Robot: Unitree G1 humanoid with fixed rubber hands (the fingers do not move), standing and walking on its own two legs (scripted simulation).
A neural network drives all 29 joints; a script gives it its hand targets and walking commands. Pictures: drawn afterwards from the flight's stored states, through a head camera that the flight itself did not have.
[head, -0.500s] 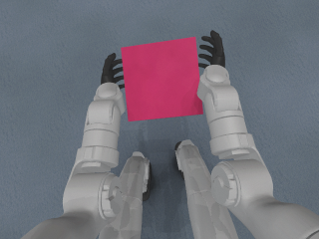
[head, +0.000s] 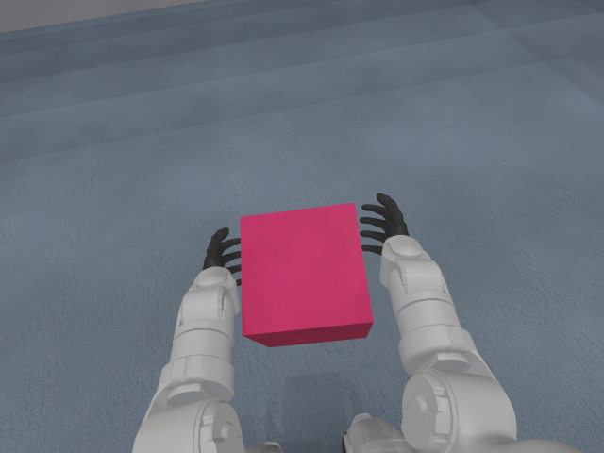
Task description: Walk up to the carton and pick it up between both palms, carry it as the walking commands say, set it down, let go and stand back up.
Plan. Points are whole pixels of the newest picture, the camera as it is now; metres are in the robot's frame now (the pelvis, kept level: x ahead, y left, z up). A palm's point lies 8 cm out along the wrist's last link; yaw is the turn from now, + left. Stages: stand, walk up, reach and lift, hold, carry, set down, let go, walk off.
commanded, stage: reach and lift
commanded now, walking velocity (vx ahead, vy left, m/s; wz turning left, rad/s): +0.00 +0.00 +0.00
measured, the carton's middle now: (307, 281) +0.37 -0.01 -0.05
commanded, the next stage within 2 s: hold in 1.80 s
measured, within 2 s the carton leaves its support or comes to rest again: neither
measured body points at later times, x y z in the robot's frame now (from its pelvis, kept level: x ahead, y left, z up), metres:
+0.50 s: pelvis +0.04 +0.02 +0.03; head +0.00 +0.02 +0.48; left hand +0.35 +0.14 +0.05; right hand +0.36 -0.13 +0.08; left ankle +0.03 +0.13 -0.71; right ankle +0.11 -0.10 -0.71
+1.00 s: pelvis +0.01 +0.00 +0.01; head -0.04 -0.03 +0.46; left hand +0.33 +0.11 +0.05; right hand +0.35 -0.15 +0.07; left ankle +0.03 +0.13 -0.71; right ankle +0.11 -0.10 -0.71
